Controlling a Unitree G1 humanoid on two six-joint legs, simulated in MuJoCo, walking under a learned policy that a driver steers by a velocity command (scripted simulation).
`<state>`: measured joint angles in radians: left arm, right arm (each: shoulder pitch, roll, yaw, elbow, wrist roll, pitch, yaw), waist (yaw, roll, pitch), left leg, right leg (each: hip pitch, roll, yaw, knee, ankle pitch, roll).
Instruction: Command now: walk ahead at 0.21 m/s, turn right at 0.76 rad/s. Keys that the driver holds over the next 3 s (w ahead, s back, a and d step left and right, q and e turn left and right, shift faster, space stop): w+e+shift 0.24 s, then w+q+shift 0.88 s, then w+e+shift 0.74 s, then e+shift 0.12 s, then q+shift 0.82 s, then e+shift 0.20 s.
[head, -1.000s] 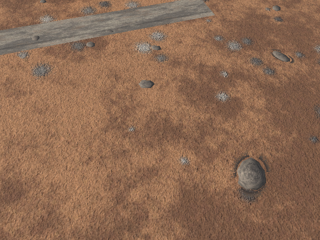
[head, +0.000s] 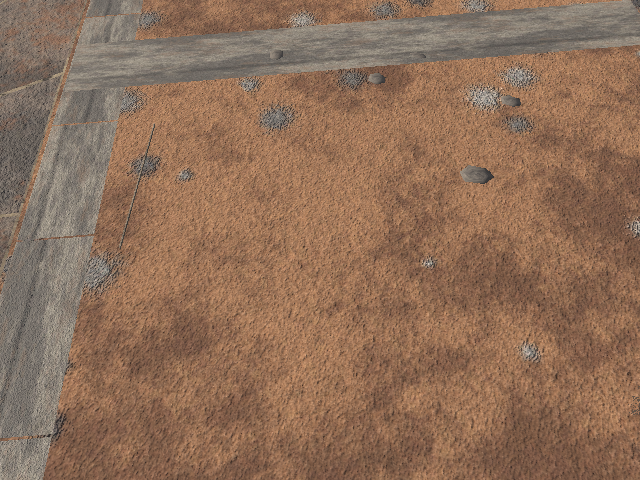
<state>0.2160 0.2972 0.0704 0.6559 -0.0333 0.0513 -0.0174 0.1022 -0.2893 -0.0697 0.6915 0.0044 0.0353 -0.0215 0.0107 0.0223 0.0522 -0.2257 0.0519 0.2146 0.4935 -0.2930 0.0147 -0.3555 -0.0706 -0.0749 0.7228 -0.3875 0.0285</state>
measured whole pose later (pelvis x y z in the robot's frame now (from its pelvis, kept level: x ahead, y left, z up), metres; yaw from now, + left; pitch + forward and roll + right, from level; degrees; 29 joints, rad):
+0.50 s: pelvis +0.27 -0.06 -0.03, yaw -13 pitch +5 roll +3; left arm 0.47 0.31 0.04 0.76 0.00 -0.05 0.02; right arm -0.01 -0.29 -0.04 0.66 0.04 -0.11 0.08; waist 0.07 -0.01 0.01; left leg -0.62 -0.04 0.11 0.52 -0.04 0.09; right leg 0.24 -0.02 0.10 0.24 -0.51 -0.06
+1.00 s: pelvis +0.73 -0.14 -0.03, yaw +11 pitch +2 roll -2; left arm 0.02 0.28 0.02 0.54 -0.01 -0.15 0.00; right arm 0.44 -0.31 -0.07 0.77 0.05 -0.04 -0.01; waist -0.09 0.04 0.03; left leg -0.13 -0.08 -0.26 1.04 -0.50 0.06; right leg -0.52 0.02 0.06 0.65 -0.15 0.05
